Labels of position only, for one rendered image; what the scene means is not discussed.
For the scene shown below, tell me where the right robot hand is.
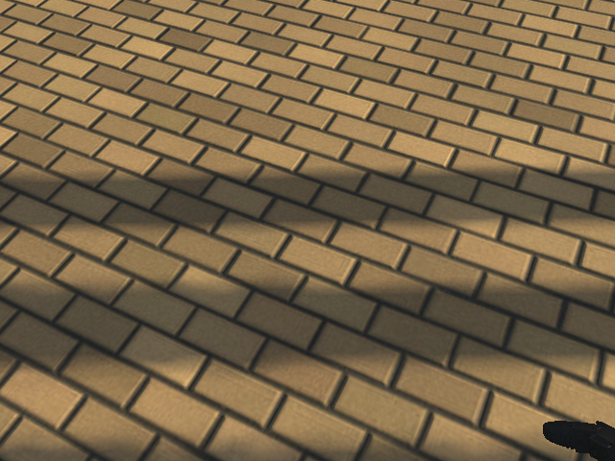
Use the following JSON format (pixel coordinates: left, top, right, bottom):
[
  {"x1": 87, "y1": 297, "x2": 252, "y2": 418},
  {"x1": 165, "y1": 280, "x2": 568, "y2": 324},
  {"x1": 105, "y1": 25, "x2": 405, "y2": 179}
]
[{"x1": 543, "y1": 421, "x2": 615, "y2": 461}]

